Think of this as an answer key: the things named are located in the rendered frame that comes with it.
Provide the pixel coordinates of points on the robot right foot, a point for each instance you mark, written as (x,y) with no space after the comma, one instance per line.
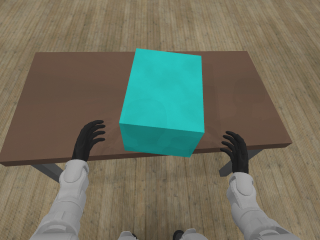
(178,235)

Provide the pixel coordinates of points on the carton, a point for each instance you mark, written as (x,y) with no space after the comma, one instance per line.
(163,110)

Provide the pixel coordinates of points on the robot right hand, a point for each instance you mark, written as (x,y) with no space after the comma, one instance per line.
(239,154)

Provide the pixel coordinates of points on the right robot forearm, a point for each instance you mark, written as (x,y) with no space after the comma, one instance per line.
(245,211)

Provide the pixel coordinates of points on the left robot forearm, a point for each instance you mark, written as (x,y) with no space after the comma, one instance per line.
(67,209)

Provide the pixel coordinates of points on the table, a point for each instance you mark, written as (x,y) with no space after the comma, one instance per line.
(64,91)

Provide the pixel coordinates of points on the robot right shin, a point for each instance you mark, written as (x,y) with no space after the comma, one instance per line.
(189,231)

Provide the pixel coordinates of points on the robot left hand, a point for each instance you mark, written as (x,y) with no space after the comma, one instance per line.
(85,141)

